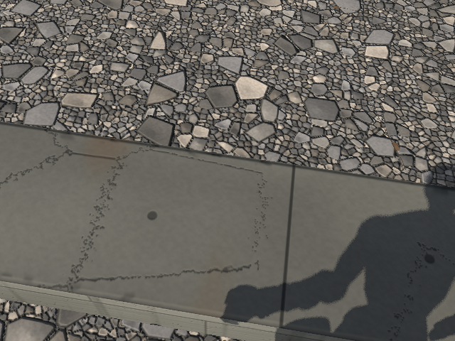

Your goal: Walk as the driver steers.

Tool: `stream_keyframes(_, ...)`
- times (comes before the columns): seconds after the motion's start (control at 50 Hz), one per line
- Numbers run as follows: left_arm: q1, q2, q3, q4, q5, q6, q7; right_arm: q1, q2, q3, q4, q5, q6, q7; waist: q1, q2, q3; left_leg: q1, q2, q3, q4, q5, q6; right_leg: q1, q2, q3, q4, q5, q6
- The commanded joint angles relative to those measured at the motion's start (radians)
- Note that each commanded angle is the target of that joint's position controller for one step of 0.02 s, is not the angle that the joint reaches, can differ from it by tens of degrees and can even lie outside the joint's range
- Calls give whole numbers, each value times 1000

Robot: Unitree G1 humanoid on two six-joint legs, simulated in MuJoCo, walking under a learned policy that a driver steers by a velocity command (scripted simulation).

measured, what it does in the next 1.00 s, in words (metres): steps on the spot: right foot, then left foot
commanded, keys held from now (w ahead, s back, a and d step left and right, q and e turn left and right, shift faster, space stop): q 0.14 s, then no key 0.58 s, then w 0.28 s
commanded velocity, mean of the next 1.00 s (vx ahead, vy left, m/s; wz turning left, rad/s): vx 0.08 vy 0.00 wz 0.22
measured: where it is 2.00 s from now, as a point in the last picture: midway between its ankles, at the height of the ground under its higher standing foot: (204, 279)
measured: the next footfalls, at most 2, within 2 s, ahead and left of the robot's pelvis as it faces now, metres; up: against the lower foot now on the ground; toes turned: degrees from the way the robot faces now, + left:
right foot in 0.24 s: +0.12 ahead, -0.14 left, +0.00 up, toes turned +12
left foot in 0.58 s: +0.04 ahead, +0.10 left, +0.00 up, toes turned +7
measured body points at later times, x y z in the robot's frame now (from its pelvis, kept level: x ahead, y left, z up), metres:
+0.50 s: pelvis +0.05 -0.05 +0.00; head +0.08 -0.07 +0.45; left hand +0.13 +0.24 -0.10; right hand +0.24 -0.31 -0.12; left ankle -0.01 +0.10 -0.70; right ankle +0.08 -0.15 -0.74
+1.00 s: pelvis +0.08 -0.02 +0.00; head +0.07 -0.02 +0.45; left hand +0.08 +0.26 -0.14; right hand +0.19 -0.27 -0.15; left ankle +0.00 +0.10 -0.74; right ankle +0.08 -0.15 -0.74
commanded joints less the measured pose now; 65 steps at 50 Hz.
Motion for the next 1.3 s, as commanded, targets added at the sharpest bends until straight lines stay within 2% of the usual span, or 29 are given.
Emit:
stream_keyframes(0.02,27,93,22,-50,-4,5,8,28,-176,-41,-51,-5,0,-9,6,102,-169,119,288,-267,-62,420,122,39,22,7,-41,19,3)
stream_keyframes(0.14,-3,109,20,-82,-25,-3,19,24,-188,-46,-50,-11,19,-8,0,131,-148,159,288,-375,10,527,114,130,78,25,-204,-73,-21)
stream_keyframes(0.16,-85,113,24,-109,-59,-44,20,-88,-165,-39,-108,57,8,-32,13,98,-162,142,303,-457,-14,420,122,152,90,85,-313,-68,7)
stream_keyframes(0.2,20,125,30,-66,-59,-74,11,-130,-174,-32,-115,50,17,-51,72,123,-196,154,258,-422,46,368,73,304,82,53,-560,102,8)
stream_keyframes(0.22,52,148,38,-50,-49,-80,6,-99,-151,-23,-115,43,23,-56,71,101,-209,103,203,-376,95,267,24,421,32,60,-665,278,-14)
stream_keyframes(0.24,26,202,45,-64,-28,-76,9,-8,-93,-8,-104,21,23,-54,10,-97,-249,-12,92,-244,272,-99,-32,558,-161,239,-641,558,-96)
stream_keyframes(0.26,31,221,44,-65,19,-71,2,-13,-117,-18,-115,33,16,-58,17,-225,-195,-215,-60,-142,423,-516,-87,550,-298,446,-642,747,-295)
stream_keyframes(0.28,20,184,36,-74,11,-76,-4,17,-189,-34,-102,20,11,-55,13,-160,-207,-230,-1,-149,637,-540,-125,515,-357,476,-644,739,-371)
stream_keyframes(0.3,-15,149,27,-83,-4,-80,-6,17,-217,-48,-82,27,15,-54,6,-95,-181,-240,16,-157,723,-475,-145,496,-301,379,-628,704,-344)
stream_keyframes(0.34,-64,132,22,-87,-30,-79,-9,8,-185,-49,-59,22,39,-64,-5,-44,-151,-258,40,-160,753,-365,-184,481,-208,256,-611,596,-272)
stream_keyframes(0.4,-57,109,6,-61,-22,-71,-10,-51,-110,-26,-74,29,39,-57,8,-98,-148,-183,58,-101,598,-288,-217,460,-132,151,-622,603,-265)
stream_keyframes(0.46,-49,142,10,-44,-18,-61,-9,-117,-78,-4,-84,21,30,-52,38,-125,-174,-77,119,-9,355,-278,-224,470,-123,138,-621,582,-261)
stream_keyframes(0.56,-22,153,7,-13,-34,-56,-19,-95,-110,-8,-39,18,25,-43,24,-126,-163,107,126,34,-71,17,-158,429,-102,155,-604,456,-219)
stream_keyframes(0.6,25,127,-7,-3,-10,-80,-31,-95,-183,-18,-42,1,24,-48,50,-16,-216,286,243,-76,-21,295,-96,319,-61,112,-588,315,-133)
stream_keyframes(0.62,52,117,-6,5,-6,-88,-36,-105,-195,-24,-20,12,26,-42,81,85,-220,238,245,-73,27,221,-48,330,14,34,-609,170,-89)
stream_keyframes(0.66,-36,113,-8,10,-9,-82,-27,-117,-104,0,-8,7,15,-27,38,62,-177,126,213,-65,-14,22,-56,380,42,-3,-579,134,-42)
stream_keyframes(0.74,-1,103,-12,46,-11,-60,-6,-106,-95,13,35,1,-11,-25,50,101,-132,55,192,-60,-50,-50,-78,403,50,-15,-569,123,-41)
stream_keyframes(0.76,30,81,-23,76,-4,-30,-14,-106,-80,29,45,-21,-10,-24,52,138,-95,33,228,-121,-132,-87,-85,423,14,28,-603,153,-51)
stream_keyframes(0.86,29,93,-19,97,0,-30,-20,-80,-143,12,82,-4,-4,-25,40,142,-54,69,227,-167,-194,-384,-32,359,73,-49,-510,1,-59)
stream_keyframes(0.94,47,74,-21,95,12,-44,-27,-53,-143,2,89,-7,-4,-21,37,157,9,67,274,-225,-200,-483,32,270,84,-88,-437,-83,-89)
stream_keyframes(1.02,153,101,-12,125,7,-77,-23,-102,-92,11,63,-4,-31,-14,77,24,1,11,176,-86,-11,-176,5,396,39,31,-560,-36,-143)
stream_keyframes(1.06,291,201,23,168,-5,-81,-14,-114,-57,19,42,-21,-54,-9,103,-208,-39,-179,77,68,243,-149,-47,623,-131,303,-676,156,-230)
stream_keyframes(1.08,347,188,23,182,-2,-78,-13,-140,-55,20,32,-28,-59,-10,122,-221,-33,-309,75,99,353,-306,-53,708,-222,403,-689,327,-281)
stream_keyframes(1.12,378,165,24,191,18,-84,-11,-185,-46,20,12,-25,-61,-3,122,-106,-33,-436,134,60,539,-430,-52,767,-281,399,-689,466,-338)
stream_keyframes(1.16,282,140,21,163,14,-80,-7,-197,-35,27,-3,-10,-66,15,81,-96,-31,-362,168,74,432,-354,-55,677,-219,274,-728,382,-282)
stream_keyframes(1.22,173,125,18,129,-10,-79,-11,-117,-18,34,21,-7,-62,20,17,-140,-71,-41,95,153,198,-152,-57,487,-113,105,-706,556,-213)
stream_keyframes(1.26,145,122,15,119,-35,-83,-12,49,-20,25,79,-10,-60,-3,-71,-78,-159,216,55,186,28,61,-44,419,-75,28,-487,807,-178)
stream_keyframes(1.28,142,107,8,107,-43,-90,-14,139,-56,13,105,-20,-63,-13,-99,-11,-225,367,107,124,0,68,-38,327,-42,6,-335,678,-148)
stream_keyframes(1.3,136,41,-10,74,-33,-88,-18,270,-145,-3,125,-35,-65,-26,-130,186,-266,478,361,-197,-115,-1,-6,143,51,-61,-28,196,-110)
